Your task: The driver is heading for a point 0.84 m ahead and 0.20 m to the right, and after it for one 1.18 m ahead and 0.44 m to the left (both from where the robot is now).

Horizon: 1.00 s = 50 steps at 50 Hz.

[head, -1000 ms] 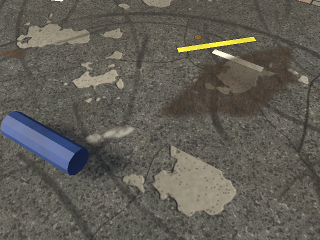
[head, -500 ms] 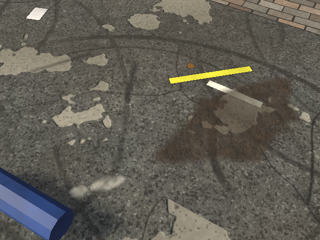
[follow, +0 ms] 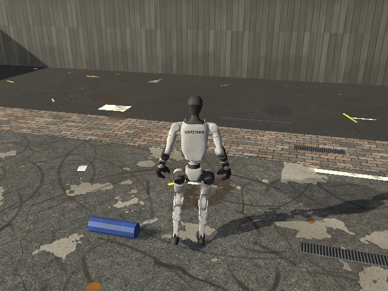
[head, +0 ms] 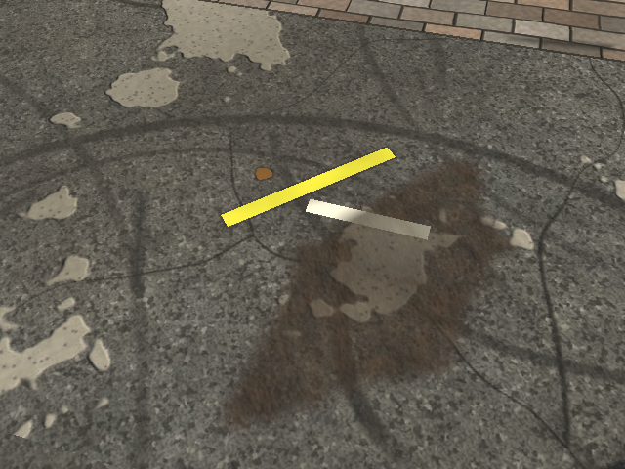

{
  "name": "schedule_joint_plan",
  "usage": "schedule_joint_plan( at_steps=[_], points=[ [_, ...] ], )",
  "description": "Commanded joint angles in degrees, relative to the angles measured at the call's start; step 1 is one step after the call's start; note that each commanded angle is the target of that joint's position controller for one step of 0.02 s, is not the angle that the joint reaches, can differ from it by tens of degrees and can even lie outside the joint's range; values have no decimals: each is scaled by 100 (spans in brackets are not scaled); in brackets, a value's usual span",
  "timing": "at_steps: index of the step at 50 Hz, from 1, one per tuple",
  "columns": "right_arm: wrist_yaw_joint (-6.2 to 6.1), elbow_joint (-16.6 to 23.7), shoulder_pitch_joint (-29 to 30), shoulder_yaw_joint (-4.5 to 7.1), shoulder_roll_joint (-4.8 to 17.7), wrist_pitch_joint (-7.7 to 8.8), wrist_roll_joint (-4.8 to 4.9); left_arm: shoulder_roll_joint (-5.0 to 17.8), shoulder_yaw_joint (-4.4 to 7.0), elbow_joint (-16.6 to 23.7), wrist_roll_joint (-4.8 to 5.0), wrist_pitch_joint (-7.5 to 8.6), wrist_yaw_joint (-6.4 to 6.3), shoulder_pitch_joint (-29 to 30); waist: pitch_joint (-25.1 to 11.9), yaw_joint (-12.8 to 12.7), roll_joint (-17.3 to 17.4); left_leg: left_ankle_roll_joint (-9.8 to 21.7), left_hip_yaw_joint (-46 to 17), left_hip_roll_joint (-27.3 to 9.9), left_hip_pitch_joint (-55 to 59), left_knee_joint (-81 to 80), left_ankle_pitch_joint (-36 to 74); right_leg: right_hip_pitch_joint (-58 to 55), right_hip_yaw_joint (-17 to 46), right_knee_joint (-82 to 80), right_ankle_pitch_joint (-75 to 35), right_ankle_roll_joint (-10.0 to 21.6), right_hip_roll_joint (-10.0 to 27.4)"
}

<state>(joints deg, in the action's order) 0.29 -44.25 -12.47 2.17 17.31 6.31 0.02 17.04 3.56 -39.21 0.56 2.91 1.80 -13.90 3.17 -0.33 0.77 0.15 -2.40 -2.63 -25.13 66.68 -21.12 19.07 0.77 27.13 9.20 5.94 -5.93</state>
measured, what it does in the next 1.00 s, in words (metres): walks ahead, turning right: left foot, then right foot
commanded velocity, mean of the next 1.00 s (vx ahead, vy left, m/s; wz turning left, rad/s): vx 0.50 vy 0.00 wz -0.57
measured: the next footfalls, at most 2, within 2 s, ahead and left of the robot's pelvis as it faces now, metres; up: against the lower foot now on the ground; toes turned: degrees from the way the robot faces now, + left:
left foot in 0.34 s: +0.38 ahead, +0.12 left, +0.00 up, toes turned -16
right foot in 0.86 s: +0.54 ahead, -0.23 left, +0.00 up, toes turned -33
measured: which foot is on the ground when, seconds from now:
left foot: up 0.00-0.32, down 0.34-0.86, up 0.88-1.00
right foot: down 0.00-0.34, up 0.36-0.84, down 0.86-1.00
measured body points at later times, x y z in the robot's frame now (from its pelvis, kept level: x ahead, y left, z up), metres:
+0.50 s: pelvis +0.28 +0.04 +0.00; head +0.31 +0.04 +0.45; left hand +0.46 +0.28 -0.11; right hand +0.34 -0.26 -0.09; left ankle +0.34 +0.13 -0.74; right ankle +0.19 -0.07 -0.65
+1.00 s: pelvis +0.50 -0.12 +0.00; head +0.53 -0.15 +0.45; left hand +0.78 +0.02 -0.09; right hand +0.44 -0.42 -0.12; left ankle +0.52 +0.06 -0.64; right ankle +0.51 -0.21 -0.74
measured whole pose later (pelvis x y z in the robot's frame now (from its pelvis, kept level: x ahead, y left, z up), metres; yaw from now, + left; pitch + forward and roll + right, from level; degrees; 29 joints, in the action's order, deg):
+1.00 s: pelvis +0.50 -0.12 +0.00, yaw -35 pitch +1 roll +0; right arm 0.5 -44.2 -12.5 2.7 18.0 6.0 0.8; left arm 16.8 3.7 -36.3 0.5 2.2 1.7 -12.6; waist 4.0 0.4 1.3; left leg -0.5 -1.2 -4.2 -24.6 67.3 -21.3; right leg 19.9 0.0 28.9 10.0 5.1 -4.8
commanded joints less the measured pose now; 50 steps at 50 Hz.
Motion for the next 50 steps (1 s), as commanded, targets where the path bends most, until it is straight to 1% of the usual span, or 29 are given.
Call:
schedule_joint_plan(
  at_steps=[1, 4, 7, 11, 14, 15, 16, 17, 18, 19, 20, 21, 22, 24, 26, 29, 34, 38, 40, 41, 42, 43, 44, 45, 46, 47, 48, 49, 50],
  points=[
    [-23, 461, -81, 199, 651, 27, -95, 709, 193, 453, -21, 103, -80, 21, -591, 138, -255, -192, -225, -338, -1026, -433, 395, -1113, 2039, -1389, -1550, 1194, 1555],
    [-61, 610, 358, 144, 472, -68, -119, 893, 247, 344, 18, 97, -192, -180, -360, 35, -285, -449, -73, -224, -1057, -1433, 1151, -642, 1561, -1469, -1771, 1070, 1298],
    [-22, 774, 1023, 75, 293, -34, -91, 933, 260, 227, 61, 28, -266, -411, -298, -229, -443, -487, -38, 45, -643, -2798, 2312, -423, 1338, -1351, -1208, 748, 985],
    [67, 957, 1535, 109, 424, 45, 15, 946, 273, 51, 109, -33, -292, -751, -262, -413, -548, -385, -185, 255, -359, -3645, 2606, -754, 1838, -1065, -636, 602, 1168],
    [108, 953, 1400, 207, 632, 118, 38, 905, 284, 9, 100, -89, -324, -724, -296, -259, -727, -169, -326, 267, -157, -3949, 1984, -1293, 2344, -564, -682, 490, 1373],
    [97, 896, 1142, 251, 694, 143, 41, 886, 287, 21, 87, -110, -321, -655, -356, -114, -816, -56, -257, 281, 177, -4043, 1789, -1315, 2423, -354, -863, 431, 1363],
    [59, 773, 627, 330, 806, 171, 12, 758, 243, 60, 77, -114, -306, -564, -620, 167, -787, 117, -174, 251, 973, -4292, 1877, -1197, 2311, 126, -1146, 285, 1129],
    [12, 703, -128, 413, 1040, 193, -87, 454, 126, 153, 18, -93, -272, -523, -1353, 522, -461, 463, -742, -443, 2376, -4113, 1731, -678, 1968, 1397, -807, 95, 822],
    [-16, 569, -830, 546, 1516, 124, -172, 88, 8, 277, 118, -48, -272, -1226, -2246, 405, 1029, 1362, -2986, -1771, 4548, -4292, 752, 1274, 1117, 3341, 1195, -365, -37],
    [33, 503, -898, 486, 1171, 71, -3, 436, 20, 274, 163, -22, -284, -1361, -2212, 383, 1589, 1549, -4347, -2221, 4668, -4772, -513, 2271, 1028, 4339, 2473, -461, 226],
    [15, 588, -619, 373, 745, 36, 28, 883, 142, 238, 170, -44, -281, -889, -1375, 509, 889, 1294, -3637, -1983, 3952, -4924, -860, 2562, 1064, 4704, 1998, -512, 519],
    [-4, 631, -350, 322, 605, -19, -22, 929, 166, 313, 117, -75, -285, -474, -862, 480, 467, 1087, -2806, -1730, 3254, -4983, -323, 2481, 817, 4708, 1574, -552, 715],
    [-7, 586, -153, 280, 496, -46, -47, 858, 176, 400, 60, -76, -269, -222, -441, 387, 343, 1033, -2217, -1495, 2624, -5141, 334, 2398, 754, 4457, 1282, -576, 864],
    [-17, 524, 13, 234, 375, -29, -83, 643, 179, 421, 103, -126, -216, -256, -219, 175, 573, 936, -1403, -1185, 1981, -5439, 1013, 1994, 651, 4119, 979, -571, 1106],
    [-6, 429, 4, 270, 438, 14, -30, 418, 132, 478, 116, -186, -190, -215, -160, 130, 576, 1043, -923, -1167, 1792, -5664, 1427, 1983, 523, 3855, 851, -613, 1194],
    [-9, 284, -52, 354, 679, 31, -34, 322, 93, 615, 75, -195, -168, 87, -135, 154, 379, 1154, -394, -1257, 1943, -5813, 2067, 2235, 495, 3211, 274, -699, 1282],
    [-37, 95, -197, 385, 867, -50, 11, 189, 19, 772, 80, -97, 4, 874, -6, 435, 244, 923, 591, -1084, 2186, -5801, 2520, 1903, 92, 1656, -1016, -599, 1178],
    [-39, -87, -469, 446, 1054, -169, 126, 241, 29, 1020, 94, -105, 122, 1367, 163, 508, 261, 778, 889, -1308, 2783, -5580, 3006, 1842, -181, 1023, -647, -362, 1046],
    [-67, -97, -443, 495, 1214, -238, 178, 410, 117, 1059, 58, -136, 147, 1207, -44, 288, 410, 658, 1117, -1336, 3018, -4963, 4677, 1327, -466, 885, -66, -136, 746],
    [-89, -90, -427, 523, 1301, -278, 204, 568, 206, 999, 41, -165, 141, 842, -313, 40, 484, 592, 1240, -1304, 3037, -4316, 5589, 765, -622, 847, 186, 2, 523],
    [-113, -63, -344, 512, 1291, -318, 230, 795, 352, 791, 52, -191, 108, 26, -736, -448, 390, 454, 1426, -1154, 2718, -3249, 5930, -364, -717, 522, -44, 202, 274],
    [-143, 3, -397, 427, 1100, -305, 143, 1164, 548, 503, 78, -244, 11, -1031, -1257, -922, 56, 230, 1454, -941, 1525, -1702, 4843, -2125, -165, 396, -220, 459, 430],
    [-75, 336, -857, 149, 232, -205, -161, 1847, 634, 495, 149, -227, -74, -997, -1619, -291, -1608, -139, 1271, 71, -1099, 386, -618, -4030, 2841, 111, 262, 1369, 1983],
    [-2, 451, -522, 141, 545, 10, -3, 1575, 524, 726, 103, -110, -37, -1145, -2680, -595, -1223, -149, -164, 446, -1839, 1331, -1415, -4469, 4912, -864, 1391, 1947, 2596],
    [53, 563, 16, 243, 921, 118, 245, 1139, 393, 617, 39, -18, -12, -956, -1876, -708, -759, -43, -306, 88, -2325, 1276, -801, -3992, 4017, -1025, 1119, 1567, 2432],
    [51, 572, 108, 196, 839, 174, 244, 954, 330, 577, 41, 31, -17, -677, -1273, -495, -502, 40, -218, -170, -2179, 773, -278, -3163, 3208, -1018, 616, 1335, 2189],
    [10, 476, 110, 202, 804, 175, 105, 763, 261, 598, 24, 43, -29, -261, -903, -245, -207, 9, -183, -384, -1805, 280, 42, -2344, 2612, -1030, -98, 1140, 1962],
    [7, 419, 16, 236, 848, 122, 26, 601, 192, 653, -48, 58, -45, -4, -745, -53, -300, -27, -202, -516, -1375, -23, 255, -1766, 2209, -1135, -826, 1072, 1806],
    [25, 377, -95, 241, 820, 51, 8, 571, 168, 659, -86, 67, -60, 96, -701, 69, -361, -75, -180, -541, -1088, -152, 364, -1422, 2034, -1274, -1159, 1071, 1738]
  ],
)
